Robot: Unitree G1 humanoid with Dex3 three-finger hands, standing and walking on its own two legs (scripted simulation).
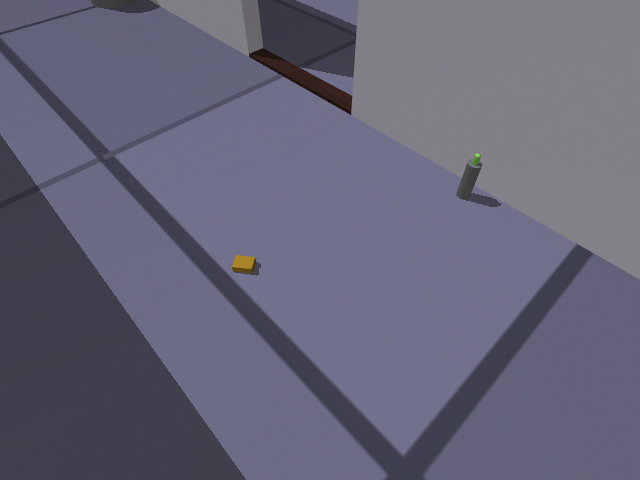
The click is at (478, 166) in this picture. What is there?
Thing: necked bottle
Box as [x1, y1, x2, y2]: [456, 153, 481, 199]
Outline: 478,153 475,154 474,158 470,159 466,165 456,193 457,196 460,198 465,199 470,194 481,166 481,162 478,160 480,157
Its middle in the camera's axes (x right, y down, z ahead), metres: +0.65 -0.25 +1.69
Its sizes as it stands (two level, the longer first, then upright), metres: 0.059 0.059 0.231
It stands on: the floor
